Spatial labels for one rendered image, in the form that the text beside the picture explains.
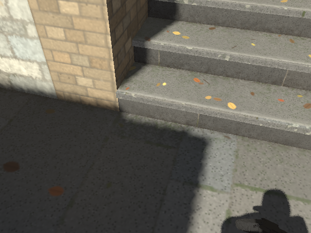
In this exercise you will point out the stairs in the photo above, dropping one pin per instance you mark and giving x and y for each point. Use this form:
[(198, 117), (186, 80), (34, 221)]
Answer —
[(236, 87)]

